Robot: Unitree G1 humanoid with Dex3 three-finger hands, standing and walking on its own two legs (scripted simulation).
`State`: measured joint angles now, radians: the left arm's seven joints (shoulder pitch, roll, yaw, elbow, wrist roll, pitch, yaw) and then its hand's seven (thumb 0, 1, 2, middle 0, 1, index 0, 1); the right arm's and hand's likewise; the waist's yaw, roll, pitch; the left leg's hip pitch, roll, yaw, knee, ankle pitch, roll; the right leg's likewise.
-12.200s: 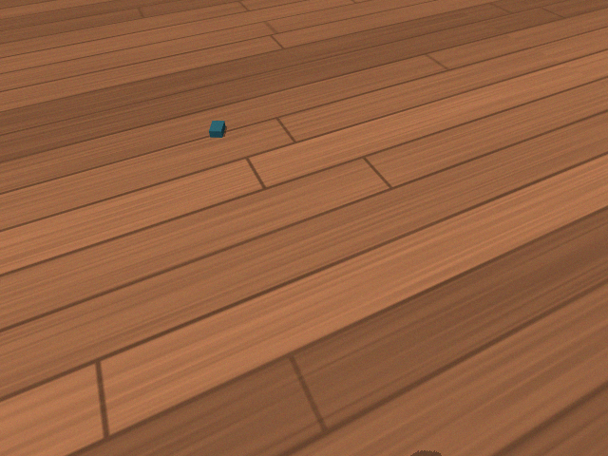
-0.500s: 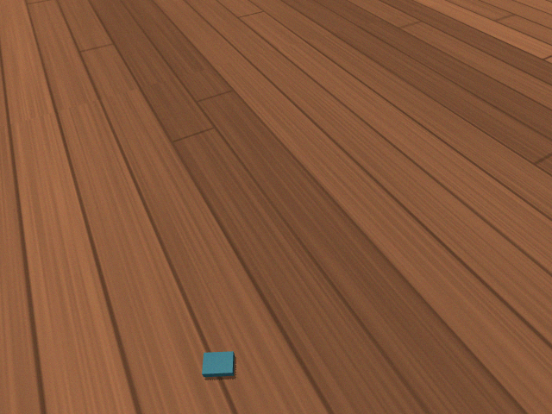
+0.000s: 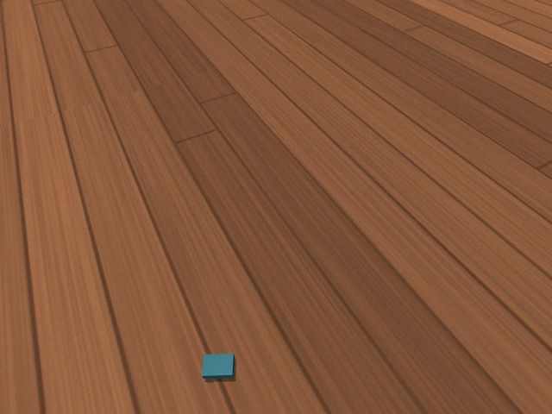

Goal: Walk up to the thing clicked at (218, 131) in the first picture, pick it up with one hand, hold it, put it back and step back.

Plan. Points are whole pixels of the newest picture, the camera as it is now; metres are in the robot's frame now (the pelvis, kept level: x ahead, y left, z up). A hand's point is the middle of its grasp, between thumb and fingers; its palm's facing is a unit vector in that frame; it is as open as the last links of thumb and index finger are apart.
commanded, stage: stand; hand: left
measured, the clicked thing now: (218, 366) +0.39 +0.22 -0.76
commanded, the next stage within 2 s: none
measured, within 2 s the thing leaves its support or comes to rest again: neither
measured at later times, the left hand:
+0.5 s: hand out of the picture +0.08 +0.26 -0.16, palm faces -0.04 -0.94 -0.34, open 7.4 cm
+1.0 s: hand out of the picture +0.08 +0.25 -0.16, palm faces -0.05 -0.94 -0.34, open 7.4 cm
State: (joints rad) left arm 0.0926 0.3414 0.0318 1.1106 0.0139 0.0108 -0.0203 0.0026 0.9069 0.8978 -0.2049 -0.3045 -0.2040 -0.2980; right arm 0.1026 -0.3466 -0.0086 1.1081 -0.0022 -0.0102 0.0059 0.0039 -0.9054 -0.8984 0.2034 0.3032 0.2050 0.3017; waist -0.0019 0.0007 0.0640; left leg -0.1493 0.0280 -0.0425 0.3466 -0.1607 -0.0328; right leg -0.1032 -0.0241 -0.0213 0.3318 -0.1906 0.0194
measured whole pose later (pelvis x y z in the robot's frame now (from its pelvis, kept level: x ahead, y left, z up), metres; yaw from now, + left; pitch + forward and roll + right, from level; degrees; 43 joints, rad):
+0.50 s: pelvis +0.01 +0.00 +0.00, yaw -1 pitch -2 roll +0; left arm 0.12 0.36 0.00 1.11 0.01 -0.01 -0.01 0.00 0.91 0.90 -0.21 -0.30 -0.20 -0.30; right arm 0.12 -0.35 0.00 1.12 -0.01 -0.01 0.01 0.00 -0.91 -0.90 0.20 0.30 0.21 0.30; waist 0.00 0.00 0.06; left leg -0.13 0.02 -0.03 0.33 -0.17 -0.03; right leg -0.10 -0.03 -0.01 0.33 -0.20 0.02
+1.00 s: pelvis +0.01 +0.00 +0.00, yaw -1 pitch -2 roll +0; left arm 0.12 0.36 0.00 1.11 0.01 -0.01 -0.01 0.00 0.91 0.90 -0.21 -0.30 -0.20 -0.30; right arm 0.11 -0.35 0.00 1.12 -0.01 -0.01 0.01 0.00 -0.91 -0.90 0.20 0.30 0.21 0.30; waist 0.00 0.00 0.06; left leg -0.12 0.03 -0.02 0.33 -0.17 -0.03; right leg -0.09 -0.03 0.00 0.33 -0.20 0.02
